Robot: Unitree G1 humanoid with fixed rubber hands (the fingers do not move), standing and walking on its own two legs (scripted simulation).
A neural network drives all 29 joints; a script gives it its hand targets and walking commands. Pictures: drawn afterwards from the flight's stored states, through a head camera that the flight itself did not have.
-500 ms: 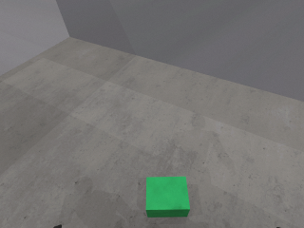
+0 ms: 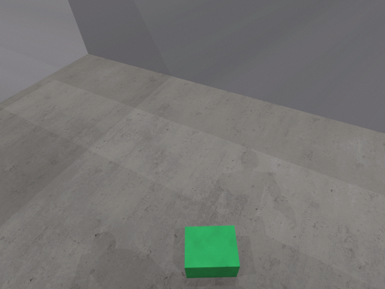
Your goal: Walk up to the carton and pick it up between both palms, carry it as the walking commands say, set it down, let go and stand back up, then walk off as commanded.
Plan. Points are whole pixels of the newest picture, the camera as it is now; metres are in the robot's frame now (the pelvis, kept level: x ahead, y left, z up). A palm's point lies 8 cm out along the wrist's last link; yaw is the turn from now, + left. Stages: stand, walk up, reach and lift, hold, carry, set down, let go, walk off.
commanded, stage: walk up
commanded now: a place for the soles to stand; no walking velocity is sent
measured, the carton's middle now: (210, 251) +0.44 -0.03 -0.69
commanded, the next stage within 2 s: reach and lift in 0.44 s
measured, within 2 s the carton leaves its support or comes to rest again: neither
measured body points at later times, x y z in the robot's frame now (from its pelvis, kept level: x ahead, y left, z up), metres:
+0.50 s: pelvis -0.01 +0.00 +0.00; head +0.01 -0.01 +0.45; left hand +0.11 +0.31 -0.10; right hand +0.08 -0.32 -0.11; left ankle -0.04 +0.14 -0.74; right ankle +0.00 -0.12 -0.74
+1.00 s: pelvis -0.04 +0.00 -0.04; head +0.09 -0.01 +0.39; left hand +0.21 +0.27 -0.13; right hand +0.21 -0.29 -0.14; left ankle -0.04 +0.14 -0.74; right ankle +0.00 -0.12 -0.74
